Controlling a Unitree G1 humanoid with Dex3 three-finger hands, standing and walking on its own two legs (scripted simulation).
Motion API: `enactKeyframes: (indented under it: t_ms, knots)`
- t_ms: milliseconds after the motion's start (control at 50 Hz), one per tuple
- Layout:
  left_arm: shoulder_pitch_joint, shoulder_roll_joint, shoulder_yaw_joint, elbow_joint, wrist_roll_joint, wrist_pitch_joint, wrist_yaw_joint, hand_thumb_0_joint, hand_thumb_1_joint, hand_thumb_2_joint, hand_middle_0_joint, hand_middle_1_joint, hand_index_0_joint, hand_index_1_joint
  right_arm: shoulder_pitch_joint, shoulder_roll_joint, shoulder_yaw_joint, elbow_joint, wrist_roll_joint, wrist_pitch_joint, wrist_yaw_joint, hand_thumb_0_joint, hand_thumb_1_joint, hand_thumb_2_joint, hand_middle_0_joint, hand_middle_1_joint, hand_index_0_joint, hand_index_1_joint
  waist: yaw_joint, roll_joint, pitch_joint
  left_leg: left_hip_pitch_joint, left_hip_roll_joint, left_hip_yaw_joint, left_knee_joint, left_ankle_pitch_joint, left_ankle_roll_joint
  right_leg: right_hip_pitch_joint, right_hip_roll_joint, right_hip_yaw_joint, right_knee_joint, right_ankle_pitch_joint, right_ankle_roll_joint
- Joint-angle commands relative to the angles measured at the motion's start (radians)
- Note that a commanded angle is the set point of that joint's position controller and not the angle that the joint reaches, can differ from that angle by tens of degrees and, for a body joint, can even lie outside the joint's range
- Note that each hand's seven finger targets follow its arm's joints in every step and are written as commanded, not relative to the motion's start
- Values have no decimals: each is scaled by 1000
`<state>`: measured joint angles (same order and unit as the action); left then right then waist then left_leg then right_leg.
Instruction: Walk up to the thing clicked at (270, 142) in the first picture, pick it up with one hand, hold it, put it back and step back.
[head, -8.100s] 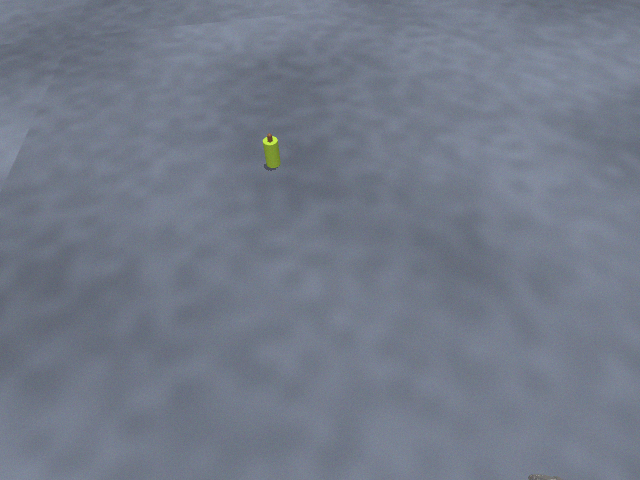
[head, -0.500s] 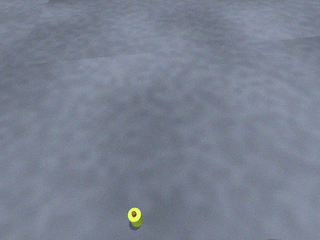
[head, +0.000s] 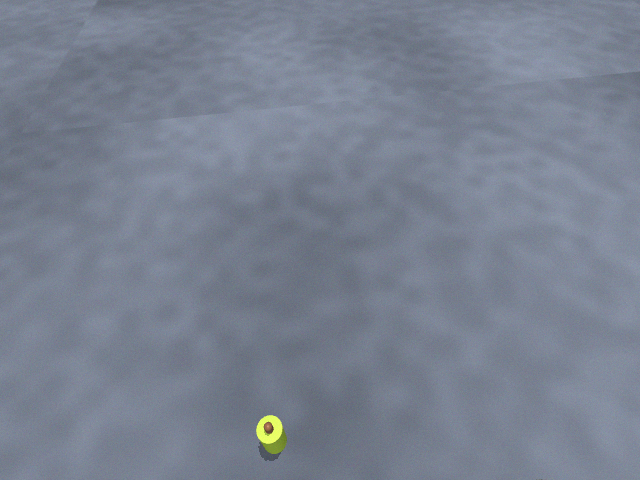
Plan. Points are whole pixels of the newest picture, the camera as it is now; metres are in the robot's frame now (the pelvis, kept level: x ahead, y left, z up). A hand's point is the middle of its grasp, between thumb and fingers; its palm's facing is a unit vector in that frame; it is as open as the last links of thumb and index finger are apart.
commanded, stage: stand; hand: left
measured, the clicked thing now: (271, 433) +0.31 +0.17 -0.70
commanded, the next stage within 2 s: go down in 0.08 s
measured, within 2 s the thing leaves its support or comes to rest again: neither
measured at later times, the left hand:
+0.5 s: hand (162, 461) +0.16 +0.26 -0.17, palm faces +0.04 -0.95 -0.32, open 12.9 cm
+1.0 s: hand out of the picture +0.14 +0.28 -0.22, palm faces +0.07 -0.95 -0.30, open 17.3 cm
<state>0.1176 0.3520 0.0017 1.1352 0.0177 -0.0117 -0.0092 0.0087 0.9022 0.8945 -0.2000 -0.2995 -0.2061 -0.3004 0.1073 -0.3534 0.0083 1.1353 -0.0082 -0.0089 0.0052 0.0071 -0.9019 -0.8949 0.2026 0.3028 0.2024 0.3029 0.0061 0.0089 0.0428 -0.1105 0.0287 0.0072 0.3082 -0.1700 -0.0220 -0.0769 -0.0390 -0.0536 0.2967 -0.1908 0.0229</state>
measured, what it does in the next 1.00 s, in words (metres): lowers itself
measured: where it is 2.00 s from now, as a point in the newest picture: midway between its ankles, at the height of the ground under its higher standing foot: outside the picture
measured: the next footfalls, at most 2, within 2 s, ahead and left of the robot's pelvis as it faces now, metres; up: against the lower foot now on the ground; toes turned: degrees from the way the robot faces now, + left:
none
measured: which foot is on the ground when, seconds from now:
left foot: down 0.00-1.00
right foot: down 0.00-1.00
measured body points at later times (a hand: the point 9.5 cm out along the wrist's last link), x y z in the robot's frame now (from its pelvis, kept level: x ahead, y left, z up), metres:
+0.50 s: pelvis -0.02 +0.00 -0.03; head +0.05 +0.01 +0.42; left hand +0.16 +0.31 -0.15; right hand +0.07 -0.26 -0.15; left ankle +0.00 +0.13 -0.75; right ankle -0.02 -0.13 -0.75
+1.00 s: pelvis -0.02 +0.01 -0.10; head +0.08 +0.03 +0.34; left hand +0.13 +0.33 -0.20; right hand +0.16 -0.24 -0.18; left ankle +0.00 +0.13 -0.75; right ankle -0.02 -0.13 -0.75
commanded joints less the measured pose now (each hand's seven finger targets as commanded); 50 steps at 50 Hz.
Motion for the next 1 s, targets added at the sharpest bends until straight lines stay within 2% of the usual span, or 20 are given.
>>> enactKeyframes:
  t_ms: [0, 140, 160, 180, 200, 220, 240, 280, 320, 360, 380, 420, 460, 500, 520, 600, 660, 800, 960, 980]
  knots:
    - [-33, 216, 42, -61, -8, -19, 18, 0, 899, 900, -200, -300, -200, -300, -39, -207, -41, -60, -2, -21, -14, 0, -900, -900, 200, 300, 200, 300, -6, -10, -67, 17, 109, -81, -32, 183, 33, 5, -115, 85, -39, 159, -35]
    - [-29, 213, 41, -63, -5, -18, 17, 0, 899, 900, -200, -300, -200, -300, -36, -208, -40, -62, -2, -21, -13, 0, -900, -900, 200, 300, 200, 300, -4, -13, -75, 16, 115, -81, -30, 188, 39, 14, -115, 85, -37, 167, -34]
    - [-27, 214, 40, -62, -8, -18, 17, 0, 819, 820, -120, -220, -120, -220, -37, -207, -39, -60, -1, -22, -13, 0, -928, -895, 204, 291, 201, 291, -3, -14, -69, 17, 113, -85, -35, 184, 35, 7, -114, 86, -38, 157, -33]
    - [-378, 52, 43, -413, -65, -112, 32, 0, 739, 740, -40, -140, -40, -140, -21, -49, -2, -346, 67, -68, -36, 0, -963, -918, 199, 300, 199, 300, -125, 17, 21, -91, -32, 47, 32, 13, 32, -240, 26, 28, 31, 90, -27]
    - [-474, 92, 61, -346, -64, -102, 42, 0, 659, 660, -14, -60, -27, -60, 35, -78, -9, -288, 67, -65, -45, 0, -951, -917, 199, 300, 199, 300, -100, -7, -22, -82, -37, 43, 45, -13, 33, -195, 25, 16, 39, 55, -26]
    - [-325, 148, 103, -181, -50, -63, 48, 0, 579, 580, -13, -47, -24, -37, 67, -103, -20, -273, 64, -54, -50, 0, -956, -919, 199, 300, 199, 300, -85, -49, -8, -122, -42, 43, 68, -44, 37, -211, 33, 5, 47, 5, -33]
    - [-239, 178, 136, -116, -40, -43, 38, 0, 499, 500, -24, -67, -31, -59, 76, -109, -33, -306, 64, -43, -49, 0, -964, -921, 199, 300, 199, 300, -48, -49, -17, -152, -34, 46, 98, -25, 35, -214, 37, -3, 76, 0, -35]
    - [-324, 275, 189, -177, -10, -49, 29, 0, 339, 340, -20, -57, -29, -49, 108, -106, -60, -342, 54, -47, -64, 0, -960, -919, 199, 300, 199, 300, -31, -45, -165, -156, -35, 38, 154, 29, 36, -202, 32, 10, 137, 63, -32]
    - [-179, 231, 207, -72, 26, -25, -1, 0, 179, 180, -48, -35, -59, -22, 142, -98, -77, -368, 35, -50, -54, 0, -949, -913, 199, 300, 199, 300, -31, -36, -220, -221, -40, 30, 234, 71, 35, -234, 30, 14, 224, 116, -34]
    - [-63, 240, 267, -91, 46, -6, -17, 0, 68, 146, -48, -47, -59, -34, 155, -89, -96, -411, 27, -52, -43, 0, -928, -907, 199, 300, 199, 300, 27, 12, -316, -248, -47, 30, 282, 125, 25, -211, 30, 17, 279, 146, -42]
    - [-78, 244, 273, -148, 50, 0, -19, 0, 11, 118, -61, -43, -70, -31, 147, -85, -97, -443, 27, -53, -41, 0, -932, -907, 199, 300, 199, 300, 27, 30, -344, -249, -49, 34, 291, 129, 23, -207, 30, 20, 292, 148, -44]
    - [-79, 185, 255, -156, 46, 29, -24, 0, -60, 113, -65, -58, -73, -47, 128, -70, -92, -475, 27, -55, -36, 0, -920, -904, 200, 300, 200, 300, 16, 47, -284, -310, -42, 29, 323, 109, 14, -290, 40, 15, 321, 108, -48]
    - [-145, 210, 271, -199, 47, 39, -33, 0, -182, 80, -80, -55, -85, -46, 100, -73, -95, -516, 28, -63, -30, 0, -909, -901, 200, 300, 200, 300, 6, 30, -249, -388, -32, 18, 379, 50, 15, -365, 42, 7, 363, 37, -48]
    - [-109, 231, 300, -246, 41, 37, -46, 0, -329, 85, -76, -76, -77, -73, 96, -70, -100, -549, 29, -71, -26, 0, -899, -898, 200, 300, 200, 300, 10, 21, -262, -453, -27, 12, 431, -1, 19, -431, 46, 6, 419, -21, -49]
    - [-73, 201, 293, -258, 35, 35, -58, 0, -365, 80, -73, -84, -78, -78, 104, -68, -101, -564, 30, -77, -25, 0, -890, -895, 200, 300, 200, 300, 3, 20, -262, -475, -25, 12, 453, -35, 21, -468, 47, 7, 443, -53, -48]
    - [-28, 207, 318, -446, 21, 25, -87, 0, -490, 72, -78, -119, -88, -108, 114, -65, -109, -623, 32, -103, -33, 0, -886, -891, 200, 300, 200, 300, -6, 42, -346, -496, -13, -4, 522, -40, 23, -542, 48, 3, 540, -61, -48]
    - [-31, 204, 312, -582, 14, 38, -92, 0, -584, 33, -94, -99, -97, -93, 122, -62, -112, -632, 30, -117, -45, 0, -890, -892, 200, 300, 200, 300, -28, 63, -385, -510, -3, -17, 569, -23, 20, -600, 47, 3, 593, -53, -44]
    - [94, 207, 343, -741, 6, 96, -92, 0, -586, 41, -95, -76, -92, -78, 118, -53, -103, -674, 22, -143, -66, 0, -875, -890, 200, 300, 200, 300, -32, 67, -418, -553, 4, -25, 639, -18, 23, -644, 43, 6, 650, -49, -41]
    - [164, 199, 379, -768, -19, 104, -124, 0, -563, 46, -90, -73, -88, -73, 97, -39, -89, -704, 10, -177, -78, 0, -881, -891, 200, 300, 200, 300, -38, 67, -399, -648, 1, -31, 724, -25, 28, -735, 40, 2, 725, -62, -43]
    - [184, 229, 407, -765, -18, 100, -131, 0, -550, 48, -85, -70, -85, -70, 105, -45, -92, -698, 8, -179, -76, 0, -880, -891, 200, 300, 200, 300, -24, 68, -401, -662, 0, -29, 737, -25, 29, -744, 37, 4, 738, -65, -43]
